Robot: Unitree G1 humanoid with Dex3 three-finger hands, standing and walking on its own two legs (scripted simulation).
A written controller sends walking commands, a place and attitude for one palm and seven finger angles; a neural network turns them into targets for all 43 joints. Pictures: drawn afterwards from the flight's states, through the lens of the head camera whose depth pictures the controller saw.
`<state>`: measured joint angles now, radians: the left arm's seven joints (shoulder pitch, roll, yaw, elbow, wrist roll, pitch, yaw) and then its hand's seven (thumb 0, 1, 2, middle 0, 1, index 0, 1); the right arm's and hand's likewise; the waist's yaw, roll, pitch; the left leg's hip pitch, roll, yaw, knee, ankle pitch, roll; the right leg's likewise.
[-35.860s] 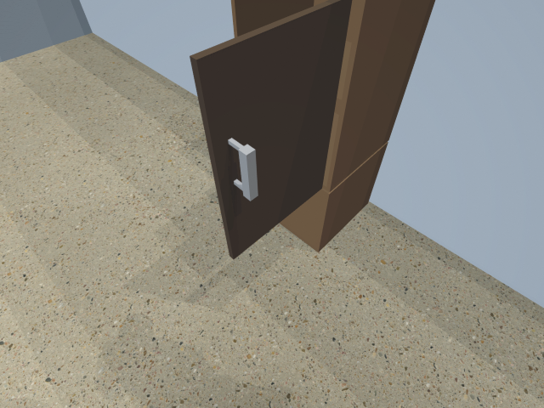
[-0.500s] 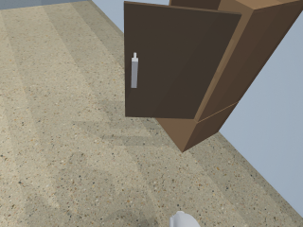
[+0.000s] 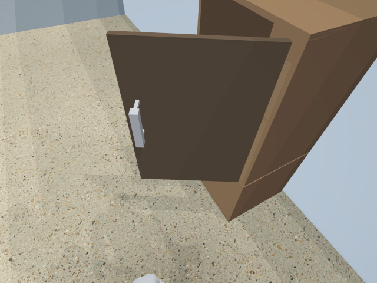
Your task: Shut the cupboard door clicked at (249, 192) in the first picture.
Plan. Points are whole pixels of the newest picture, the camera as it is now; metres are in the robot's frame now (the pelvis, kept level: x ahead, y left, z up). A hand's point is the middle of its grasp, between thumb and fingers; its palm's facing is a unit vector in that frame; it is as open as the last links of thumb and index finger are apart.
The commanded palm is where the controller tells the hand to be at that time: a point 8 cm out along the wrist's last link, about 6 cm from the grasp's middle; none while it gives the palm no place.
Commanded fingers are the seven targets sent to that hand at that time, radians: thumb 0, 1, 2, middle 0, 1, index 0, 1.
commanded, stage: come to a stop and stand still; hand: left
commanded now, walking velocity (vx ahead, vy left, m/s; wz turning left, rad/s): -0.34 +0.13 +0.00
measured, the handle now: (138, 123) +0.52 +0.17 +0.00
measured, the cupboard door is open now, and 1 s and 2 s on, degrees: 60 60 60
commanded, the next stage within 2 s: look again from close up in 1.38 s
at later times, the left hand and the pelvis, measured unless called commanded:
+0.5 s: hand out of the picture +0.07 +0.19 -0.19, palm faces -0.01 -0.97 -0.25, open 7.4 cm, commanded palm none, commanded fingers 0.00 0.90 0.90 -0.20 -0.30 -0.20 -0.30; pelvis +0.04 +0.00 -0.01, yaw -2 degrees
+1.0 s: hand out of the picture +0.04 +0.26 -0.18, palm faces -0.05 -0.97 -0.23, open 7.4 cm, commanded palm none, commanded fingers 0.00 0.90 0.90 -0.20 -0.30 -0.20 -0.30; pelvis -0.02 +0.08 -0.01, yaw -3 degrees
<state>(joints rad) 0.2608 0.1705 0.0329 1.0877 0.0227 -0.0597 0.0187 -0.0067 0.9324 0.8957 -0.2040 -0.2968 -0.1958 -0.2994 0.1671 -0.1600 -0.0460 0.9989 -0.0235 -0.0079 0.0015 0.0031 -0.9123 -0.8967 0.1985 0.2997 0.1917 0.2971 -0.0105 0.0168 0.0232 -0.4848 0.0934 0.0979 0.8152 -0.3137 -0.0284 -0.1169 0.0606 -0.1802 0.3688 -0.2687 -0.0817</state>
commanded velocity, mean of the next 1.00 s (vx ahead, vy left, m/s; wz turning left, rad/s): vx -0.08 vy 0.00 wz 0.00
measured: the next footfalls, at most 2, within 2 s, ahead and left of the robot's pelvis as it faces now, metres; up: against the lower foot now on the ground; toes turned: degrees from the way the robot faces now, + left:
left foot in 0.08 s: +0.10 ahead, +0.12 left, +0.00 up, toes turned -2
left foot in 1.44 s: +0.03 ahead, +0.16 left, +0.00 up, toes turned -3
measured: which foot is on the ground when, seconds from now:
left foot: up 0.00-0.06, down 0.08-1.00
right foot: down 0.00-1.00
